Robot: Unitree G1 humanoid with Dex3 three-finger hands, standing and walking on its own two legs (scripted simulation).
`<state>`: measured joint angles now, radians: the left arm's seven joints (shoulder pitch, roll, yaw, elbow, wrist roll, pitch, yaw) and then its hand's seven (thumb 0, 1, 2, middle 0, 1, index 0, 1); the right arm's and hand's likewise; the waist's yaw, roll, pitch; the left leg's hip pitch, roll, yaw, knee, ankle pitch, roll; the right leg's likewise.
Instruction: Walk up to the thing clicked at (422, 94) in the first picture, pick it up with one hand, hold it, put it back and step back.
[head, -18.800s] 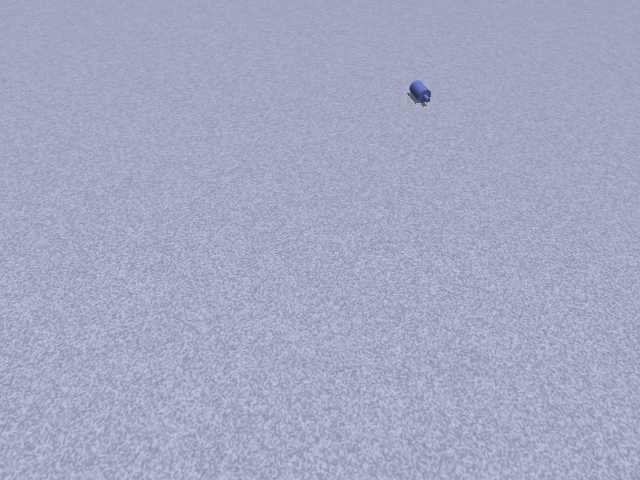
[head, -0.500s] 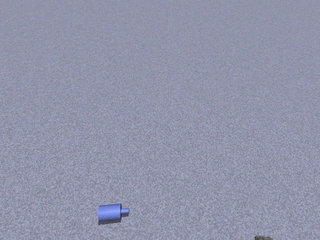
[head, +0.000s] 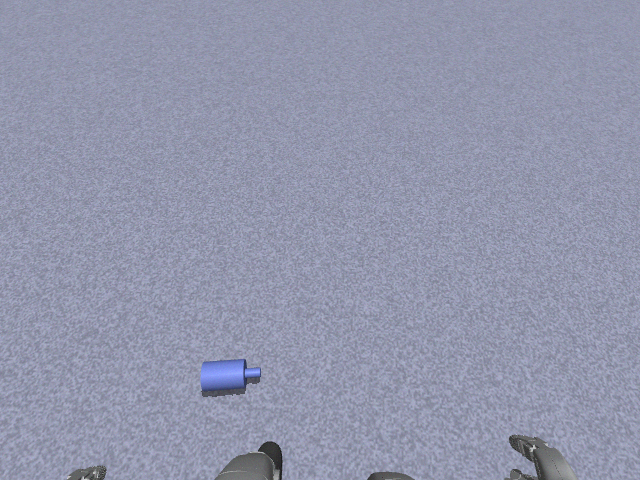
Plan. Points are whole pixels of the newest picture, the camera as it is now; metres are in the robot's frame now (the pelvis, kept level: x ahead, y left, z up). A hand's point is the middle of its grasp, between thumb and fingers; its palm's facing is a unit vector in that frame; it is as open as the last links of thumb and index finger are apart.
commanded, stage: walk up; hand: left
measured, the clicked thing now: (232, 374) +0.42 +0.23 -0.73
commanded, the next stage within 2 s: stand in 1.84 s
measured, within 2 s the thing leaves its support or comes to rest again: neither
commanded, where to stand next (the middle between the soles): +0.03 +0.01 m, yaw +1 degrees
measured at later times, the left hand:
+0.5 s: hand out of the picture -0.05 +0.27 -0.14, palm faces +0.13 -0.91 -0.39, open 7.4 cm
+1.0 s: hand out of the picture +0.05 +0.26 -0.15, palm faces +0.02 -0.91 -0.42, open 7.4 cm
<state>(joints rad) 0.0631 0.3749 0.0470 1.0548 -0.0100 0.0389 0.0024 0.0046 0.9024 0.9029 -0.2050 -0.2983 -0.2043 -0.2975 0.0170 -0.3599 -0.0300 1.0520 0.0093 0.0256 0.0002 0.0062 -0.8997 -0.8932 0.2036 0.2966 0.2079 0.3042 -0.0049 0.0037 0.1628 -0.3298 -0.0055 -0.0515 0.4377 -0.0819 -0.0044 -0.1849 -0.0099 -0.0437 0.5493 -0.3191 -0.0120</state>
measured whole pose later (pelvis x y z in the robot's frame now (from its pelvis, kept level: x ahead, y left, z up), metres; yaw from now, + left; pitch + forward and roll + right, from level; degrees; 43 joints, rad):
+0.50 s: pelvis -0.06 -0.01 +0.00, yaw +7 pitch -3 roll +1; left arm 0.29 0.40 0.09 0.88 0.04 -0.02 -0.04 0.00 0.90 0.90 -0.21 -0.30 -0.21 -0.30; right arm 0.21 -0.39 -0.07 0.98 -0.03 0.01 0.05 0.01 -0.90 -0.89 0.20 0.30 0.21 0.30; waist 0.05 -0.01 0.10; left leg -0.19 -0.01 -0.02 0.54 -0.34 0.00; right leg -0.19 -0.10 -0.11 0.60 -0.36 -0.01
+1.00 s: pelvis -0.03 -0.01 -0.02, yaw +4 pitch -2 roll +0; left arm 0.14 0.35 0.03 0.87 0.02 -0.03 0.01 0.00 0.90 0.90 -0.21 -0.30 -0.21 -0.30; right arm 0.13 -0.40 -0.05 0.87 0.01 0.07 0.00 0.01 -0.90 -0.89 0.20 0.30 0.21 0.30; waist 0.00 0.06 0.19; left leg -0.38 -0.03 -0.07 1.11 -0.56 0.01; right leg -0.42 -0.04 -0.01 0.63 -0.17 0.00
